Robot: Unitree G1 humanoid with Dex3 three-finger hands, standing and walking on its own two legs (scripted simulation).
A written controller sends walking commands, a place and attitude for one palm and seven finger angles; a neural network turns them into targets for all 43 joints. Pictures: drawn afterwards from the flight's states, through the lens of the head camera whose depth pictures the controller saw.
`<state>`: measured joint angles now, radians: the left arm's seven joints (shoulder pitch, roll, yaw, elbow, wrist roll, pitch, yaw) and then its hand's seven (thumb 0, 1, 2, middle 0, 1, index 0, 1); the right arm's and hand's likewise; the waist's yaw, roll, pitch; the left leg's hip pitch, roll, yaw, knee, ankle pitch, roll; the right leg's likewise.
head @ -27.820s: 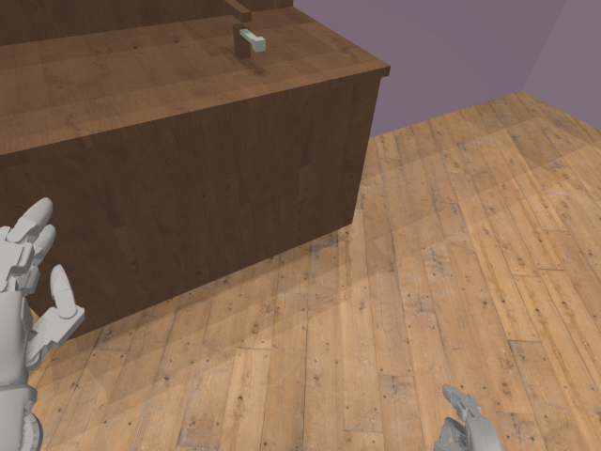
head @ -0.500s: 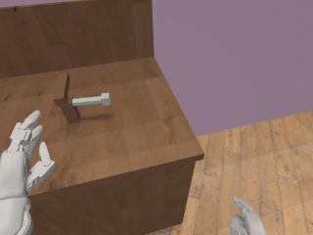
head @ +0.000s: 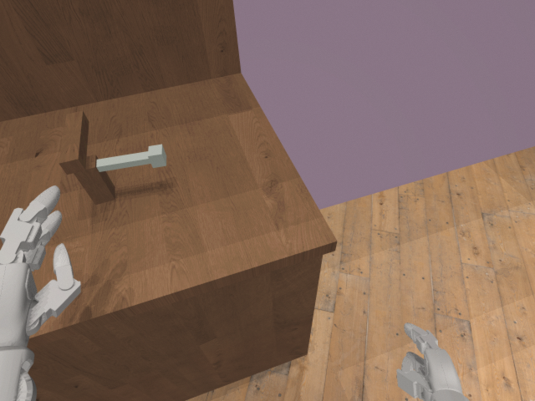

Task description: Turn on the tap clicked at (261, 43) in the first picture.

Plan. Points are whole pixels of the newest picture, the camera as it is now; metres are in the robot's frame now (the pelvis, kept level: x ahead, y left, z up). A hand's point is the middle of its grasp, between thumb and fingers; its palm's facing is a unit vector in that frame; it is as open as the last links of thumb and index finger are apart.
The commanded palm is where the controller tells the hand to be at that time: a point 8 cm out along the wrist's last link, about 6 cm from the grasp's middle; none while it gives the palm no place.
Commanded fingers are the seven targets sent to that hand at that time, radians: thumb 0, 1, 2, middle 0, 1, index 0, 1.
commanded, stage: step back with the hand held close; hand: left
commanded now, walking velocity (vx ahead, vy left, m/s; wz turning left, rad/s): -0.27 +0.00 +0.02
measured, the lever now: (157, 156) +0.48 +0.24 +0.10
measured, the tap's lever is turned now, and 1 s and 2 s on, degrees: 83 83 83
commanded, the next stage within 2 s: stop stepping back and stand still in 1.02 s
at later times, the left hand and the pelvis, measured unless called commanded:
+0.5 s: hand (18, 348) +0.14 +0.26 +0.15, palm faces +0.40 -0.80 -0.44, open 7.4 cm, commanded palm +0.08 +0.30 +0.17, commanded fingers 0.00 0.90 0.90 -0.20 -0.30 -0.20 -0.30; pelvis -0.07 +0.01 -0.01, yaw +2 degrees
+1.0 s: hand out of the picture +0.06 +0.26 +0.16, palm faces +0.42 -0.83 -0.36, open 7.4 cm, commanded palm +0.01 +0.29 +0.17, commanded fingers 0.00 0.90 0.90 -0.20 -0.30 -0.20 -0.30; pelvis -0.15 +0.01 +0.00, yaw +0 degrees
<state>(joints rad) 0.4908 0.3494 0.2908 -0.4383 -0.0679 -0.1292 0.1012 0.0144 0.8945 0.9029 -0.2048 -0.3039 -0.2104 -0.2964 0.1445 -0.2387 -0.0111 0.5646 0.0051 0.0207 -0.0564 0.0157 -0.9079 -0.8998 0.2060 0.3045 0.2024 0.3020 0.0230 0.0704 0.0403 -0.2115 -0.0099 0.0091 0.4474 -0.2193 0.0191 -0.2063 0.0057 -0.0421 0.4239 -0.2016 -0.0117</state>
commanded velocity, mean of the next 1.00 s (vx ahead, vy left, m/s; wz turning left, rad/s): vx -0.34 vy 0.00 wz -0.01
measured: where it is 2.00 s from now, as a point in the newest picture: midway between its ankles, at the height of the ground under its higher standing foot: outside the picture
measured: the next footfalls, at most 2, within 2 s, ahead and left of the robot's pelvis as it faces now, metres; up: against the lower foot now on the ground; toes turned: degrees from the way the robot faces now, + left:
right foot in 1.08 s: -0.18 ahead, -0.10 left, +0.00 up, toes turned +1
left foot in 1.30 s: -0.19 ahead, +0.12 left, +0.00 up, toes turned +4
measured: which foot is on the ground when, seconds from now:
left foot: down 0.00-1.00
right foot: down 0.00-0.78, up 0.80-1.00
